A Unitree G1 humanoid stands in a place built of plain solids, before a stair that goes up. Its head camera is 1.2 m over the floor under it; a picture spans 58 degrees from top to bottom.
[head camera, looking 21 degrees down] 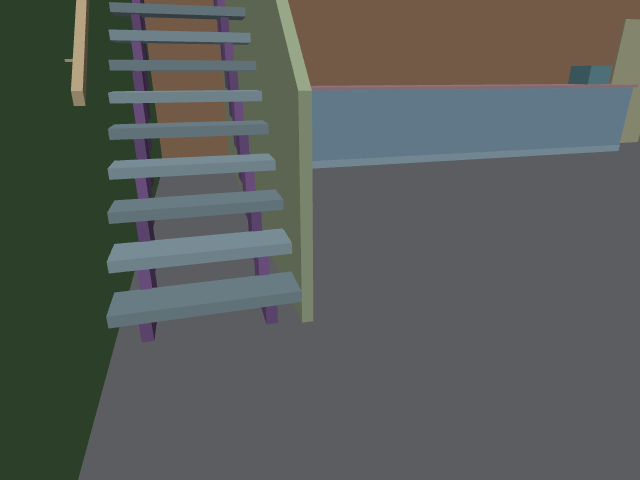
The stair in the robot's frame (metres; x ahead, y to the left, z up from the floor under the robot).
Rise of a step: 0.18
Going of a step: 0.20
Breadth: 0.90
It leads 16 degrees to the left of straight ahead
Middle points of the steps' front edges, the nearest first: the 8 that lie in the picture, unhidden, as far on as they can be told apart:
1.81 0.53 0.18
2.01 0.58 0.37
2.20 0.64 0.55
2.40 0.69 0.73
2.59 0.75 0.92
2.79 0.80 1.10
2.98 0.86 1.28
3.18 0.91 1.46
